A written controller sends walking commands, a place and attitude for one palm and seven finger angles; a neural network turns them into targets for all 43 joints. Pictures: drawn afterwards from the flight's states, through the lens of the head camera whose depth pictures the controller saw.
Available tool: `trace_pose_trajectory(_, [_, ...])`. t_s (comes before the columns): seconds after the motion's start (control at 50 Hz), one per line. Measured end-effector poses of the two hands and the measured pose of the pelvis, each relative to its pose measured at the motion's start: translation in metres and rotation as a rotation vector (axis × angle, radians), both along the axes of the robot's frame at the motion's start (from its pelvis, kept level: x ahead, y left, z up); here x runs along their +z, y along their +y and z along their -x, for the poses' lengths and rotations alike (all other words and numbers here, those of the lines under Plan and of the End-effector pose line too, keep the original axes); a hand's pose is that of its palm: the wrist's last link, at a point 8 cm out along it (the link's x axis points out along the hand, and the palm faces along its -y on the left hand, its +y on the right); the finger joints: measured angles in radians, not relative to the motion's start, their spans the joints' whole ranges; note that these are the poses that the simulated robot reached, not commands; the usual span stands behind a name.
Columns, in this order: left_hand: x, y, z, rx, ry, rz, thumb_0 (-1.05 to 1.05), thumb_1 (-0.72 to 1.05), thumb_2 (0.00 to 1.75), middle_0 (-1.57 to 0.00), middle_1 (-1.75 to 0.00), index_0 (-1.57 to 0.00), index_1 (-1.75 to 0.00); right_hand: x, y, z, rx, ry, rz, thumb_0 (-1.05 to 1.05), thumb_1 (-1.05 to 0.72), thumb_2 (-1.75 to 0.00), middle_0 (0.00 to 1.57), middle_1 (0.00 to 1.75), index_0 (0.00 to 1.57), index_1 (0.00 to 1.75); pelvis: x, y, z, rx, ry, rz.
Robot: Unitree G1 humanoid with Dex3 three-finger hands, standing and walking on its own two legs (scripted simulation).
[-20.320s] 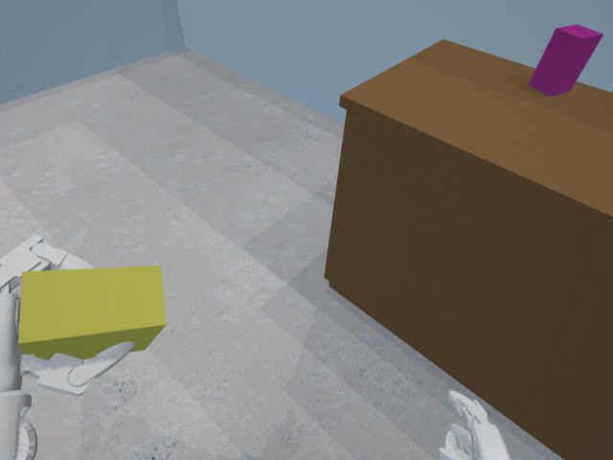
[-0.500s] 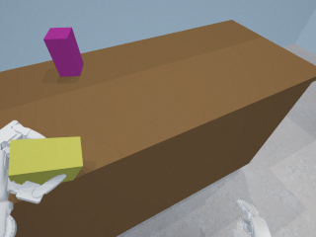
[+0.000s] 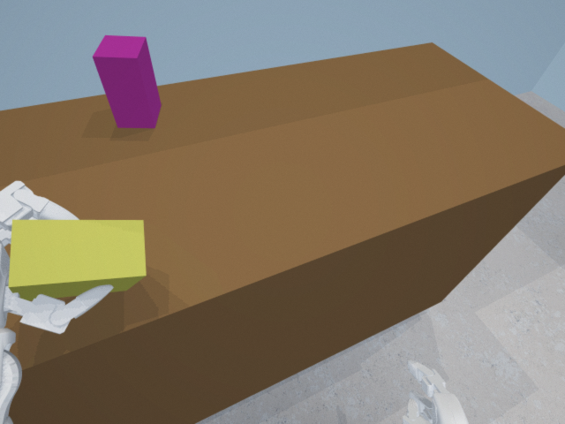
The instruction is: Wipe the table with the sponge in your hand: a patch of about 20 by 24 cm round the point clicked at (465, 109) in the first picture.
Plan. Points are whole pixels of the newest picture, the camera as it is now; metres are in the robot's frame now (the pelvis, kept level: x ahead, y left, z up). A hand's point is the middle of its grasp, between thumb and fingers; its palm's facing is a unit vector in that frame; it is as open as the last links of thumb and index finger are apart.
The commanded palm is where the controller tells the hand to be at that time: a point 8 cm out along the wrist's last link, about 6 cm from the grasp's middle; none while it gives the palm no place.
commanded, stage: come to a stop and stand still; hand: left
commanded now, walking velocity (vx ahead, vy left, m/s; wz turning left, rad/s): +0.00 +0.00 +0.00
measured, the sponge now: (97, 260) +0.24 +0.24 +0.14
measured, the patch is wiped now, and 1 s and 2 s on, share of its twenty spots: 0.00 0.00 0.00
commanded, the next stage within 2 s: look again from close up in 0.32 s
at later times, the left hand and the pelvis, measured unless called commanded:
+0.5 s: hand (38, 269) +0.21 +0.28 +0.17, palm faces +0.42 -0.84 -0.33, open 9.8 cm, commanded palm +0.16 +0.30 +0.18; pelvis +0.00 +0.02 +0.00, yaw +0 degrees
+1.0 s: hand (36, 234) +0.23 +0.27 +0.20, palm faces +0.43 -0.77 -0.48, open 9.8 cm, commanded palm +0.16 +0.29 +0.20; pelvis -0.01 -0.01 +0.00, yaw +2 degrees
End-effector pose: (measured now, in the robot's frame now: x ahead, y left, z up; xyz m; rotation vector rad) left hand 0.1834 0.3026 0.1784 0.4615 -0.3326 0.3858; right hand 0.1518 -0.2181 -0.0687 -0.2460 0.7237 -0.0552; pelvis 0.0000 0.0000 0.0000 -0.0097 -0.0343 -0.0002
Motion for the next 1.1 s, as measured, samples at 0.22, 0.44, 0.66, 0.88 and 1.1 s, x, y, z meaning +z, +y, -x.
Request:
trace_pose_trajectory(0.22, [-0.008, -0.005, -0.006, -0.085, 0.066, 0.006, -0.01, -0.48, 1.02, -0.77, -1.34, -0.77, -1.35, 0.018, 0.020, -0.036, 0.008, -0.104, -0.018, 0.01, -0.90, -0.90, 0.20, 0.30, 0.20, 0.30, 0.001, 0.016, -0.006, -0.006, 0.000, 0.004])
trace_pose_trajectory(0.44, [-0.003, 0.015, 0.012, 0.003, 0.012, 0.029, -0.01, -0.48, 1.02, -0.77, -1.34, -0.77, -1.35, 0.014, 0.036, -0.033, 0.051, -0.073, -0.017, 0.01, -0.90, -0.90, 0.20, 0.30, 0.20, 0.30, 0.000, 0.021, -0.001, 0.007, -0.017, 0.007])
trace_pose_trajectory(0.66, [-0.011, 0.008, 0.012, -0.012, 0.055, 0.039, -0.01, -0.48, 1.02, -0.77, -1.34, -0.77, -1.35, 0.009, 0.030, -0.013, 0.012, -0.054, -0.029, 0.01, -0.90, -0.90, 0.20, 0.30, 0.20, 0.30, 0.001, 0.019, 0.005, 0.006, -0.025, 0.005])
trace_pose_trajectory(0.88, [0.041, 0.026, -0.007, 0.048, -0.009, -0.167, -0.01, -0.48, 1.03, -0.77, -1.34, -0.77, -1.35, -0.006, 0.015, -0.005, 0.133, 0.018, 0.016, 0.01, -0.90, -0.90, 0.20, 0.30, 0.20, 0.30, -0.002, 0.002, 0.010, 0.062, -0.009, -0.011])
trace_pose_trajectory(1.1, [0.016, -0.037, 0.016, 0.020, 0.303, -0.174, -0.01, -0.48, 1.03, -0.77, -1.34, -0.77, -1.35, -0.004, -0.011, -0.046, 0.097, -0.120, -0.069, 0.01, -0.90, -0.90, 0.20, 0.30, 0.20, 0.30, -0.007, -0.024, 0.010, 0.046, -0.012, -0.034])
